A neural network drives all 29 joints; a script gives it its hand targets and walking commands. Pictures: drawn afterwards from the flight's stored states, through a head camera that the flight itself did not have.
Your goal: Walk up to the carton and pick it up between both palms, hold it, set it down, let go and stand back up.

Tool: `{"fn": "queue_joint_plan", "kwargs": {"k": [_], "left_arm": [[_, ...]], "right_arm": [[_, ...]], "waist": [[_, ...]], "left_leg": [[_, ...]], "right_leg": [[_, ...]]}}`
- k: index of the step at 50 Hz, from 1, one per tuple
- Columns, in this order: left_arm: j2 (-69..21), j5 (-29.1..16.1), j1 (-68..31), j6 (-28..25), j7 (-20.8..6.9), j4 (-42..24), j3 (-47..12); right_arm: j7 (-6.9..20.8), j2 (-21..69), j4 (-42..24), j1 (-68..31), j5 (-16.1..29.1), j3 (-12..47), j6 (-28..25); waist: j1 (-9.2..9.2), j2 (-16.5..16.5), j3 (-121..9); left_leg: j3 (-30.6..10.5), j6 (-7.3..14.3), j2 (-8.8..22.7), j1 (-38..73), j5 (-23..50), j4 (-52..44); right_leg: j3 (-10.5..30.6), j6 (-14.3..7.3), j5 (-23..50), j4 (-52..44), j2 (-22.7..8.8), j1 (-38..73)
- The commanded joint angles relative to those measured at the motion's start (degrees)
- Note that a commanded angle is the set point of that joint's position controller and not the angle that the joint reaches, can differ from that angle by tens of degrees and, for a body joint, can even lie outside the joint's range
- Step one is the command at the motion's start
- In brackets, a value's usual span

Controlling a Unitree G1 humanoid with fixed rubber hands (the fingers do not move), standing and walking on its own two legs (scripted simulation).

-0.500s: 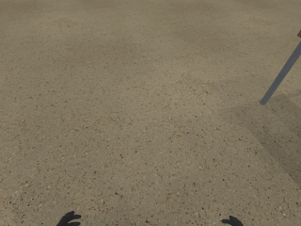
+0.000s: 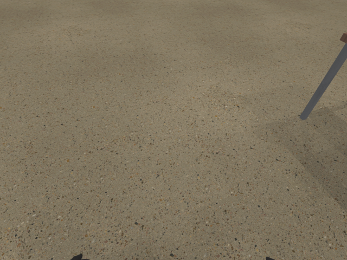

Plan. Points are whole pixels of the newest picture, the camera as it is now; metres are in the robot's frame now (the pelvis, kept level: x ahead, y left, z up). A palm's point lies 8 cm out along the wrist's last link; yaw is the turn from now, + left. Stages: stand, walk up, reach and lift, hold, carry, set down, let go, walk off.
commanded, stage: stand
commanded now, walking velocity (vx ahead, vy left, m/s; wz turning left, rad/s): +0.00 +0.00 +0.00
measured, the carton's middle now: out of the picture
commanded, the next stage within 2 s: none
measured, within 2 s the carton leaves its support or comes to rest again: neither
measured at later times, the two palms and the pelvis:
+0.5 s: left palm out of the picture +0.10 +0.25 -0.10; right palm out of the picture +0.09 -0.25 -0.10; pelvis +0.01 +0.00 +0.00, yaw -1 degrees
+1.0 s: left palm out of the picture +0.10 +0.25 -0.10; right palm out of the picture +0.08 -0.25 -0.11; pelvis +0.01 +0.00 +0.00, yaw -1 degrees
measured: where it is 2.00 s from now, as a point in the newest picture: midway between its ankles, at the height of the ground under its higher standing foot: outside the picture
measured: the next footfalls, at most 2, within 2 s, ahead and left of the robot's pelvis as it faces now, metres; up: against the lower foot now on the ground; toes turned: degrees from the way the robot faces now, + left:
none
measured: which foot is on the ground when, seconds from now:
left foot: down 0.00-1.00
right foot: down 0.00-1.00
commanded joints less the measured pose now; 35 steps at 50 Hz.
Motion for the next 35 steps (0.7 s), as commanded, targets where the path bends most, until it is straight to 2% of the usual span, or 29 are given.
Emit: {"fn": "queue_joint_plan", "kwargs": {"k": [1,3,4,5,8,9,12,13,17,25,35], "left_arm": [[6.7,0.1,-0.6,-1.8,0.3,-5.7,2.4],[7.3,0.0,-0.7,-1.9,0.4,-5.4,2.3],[7.1,0.1,-0.3,-1.8,0.4,-5.5,2.2],[7.3,-0.1,-0.7,-1.8,0.4,-5.6,2.3],[7.7,0.0,-0.6,-1.9,0.5,-5.1,2.2],[7.4,0.0,-0.4,-1.9,0.5,-5.0,2.1],[7.4,-0.1,-0.1,-1.9,0.7,-4.7,2.1],[7.1,-0.1,-0.3,-1.8,0.7,-4.6,2.0],[6.7,0.0,1.1,-1.5,0.7,-4.3,1.8],[7.3,-0.2,1.1,-1.8,0.8,-3.9,1.7],[7.6,-0.3,1.7,-1.6,1.0,-3.3,1.5]], "right_arm": [[-0.5,-7.9,-5.6,-0.7,0.0,-2.5,-1.8],[-0.4,-7.3,-5.5,-0.3,-0.1,-2.4,-1.9],[-0.4,-7.7,-5.1,-1.1,-0.1,-2.3,-1.8],[-0.4,-7.5,-5.5,-0.4,0.0,-2.2,-1.8],[-0.4,-7.5,-5.0,0.4,0.2,-2.3,-1.8],[-0.5,-7.8,-5.0,-0.1,0.1,-2.3,-1.8],[-0.6,-7.6,-4.7,0.1,0.0,-2.5,-1.7],[-0.6,-7.7,-4.8,0.1,0.2,-2.3,-1.7],[-0.6,-8.0,-4.5,0.2,0.7,-2.1,-1.4],[-0.6,-8.0,-4.0,0.7,0.4,-1.7,-1.5],[-0.8,-8.1,-3.1,0.8,0.5,-1.4,-1.2]], "waist": [[0.03,-0.2,-1.7],[-0.17,-0.2,-2.4],[0.42,0.6,-2.1],[-0.17,-0.6,-1.2],[-0.51,-1.9,-2.1],[-0.15,0.1,-1.8],[-0.15,-0.2,-3.2],[0.0,1.3,-3.3],[0.31,0.9,0.0],[-0.16,-0.5,-2.3],[-0.12,-0.6,-2.0]], "left_leg": [[-6.7,1.8,4.8,-0.8,-1.7,-7.7],[-6.5,1.9,4.6,-0.8,-0.9,-7.5],[-5.9,1.8,4.5,-0.8,-1.0,-7.3],[-6.2,1.7,4.5,-0.6,-1.6,-7.5],[-6.0,1.6,4.6,0.4,3.0,-6.6],[-5.7,1.6,4.6,0.2,3.4,-6.2],[-5.8,1.7,4.8,1.3,3.0,-6.2],[-6.2,1.6,4.9,0.6,2.5,-6.9],[-6.6,1.8,5.3,-2.3,-2.4,-9.3],[-5.5,1.7,5.0,1.3,2.4,-7.6],[-5.1,1.6,4.9,1.9,3.5,-7.4]], "right_leg": [[4.8,-2.4,0.1,-6.6,-3.5,-0.1],[5.2,-2.7,0.4,-6.4,-3.8,0.4],[5.3,-2.5,0.5,-6.7,-3.8,-0.7],[5.3,-2.5,-0.4,-6.6,-3.8,-0.6],[4.9,-2.4,3.4,-6.1,-3.9,-0.3],[5.2,-2.4,3.9,-6.5,-4.0,-0.4],[5.2,-2.3,3.5,-6.1,-3.9,0.0],[4.9,-2.3,3.5,-5.6,-3.6,0.6],[4.6,-2.2,2.2,-5.9,-3.4,0.3],[5.1,-2.3,5.2,-6.1,-3.9,0.0],[5.4,-2.3,5.9,-6.4,-3.9,-0.2]]}}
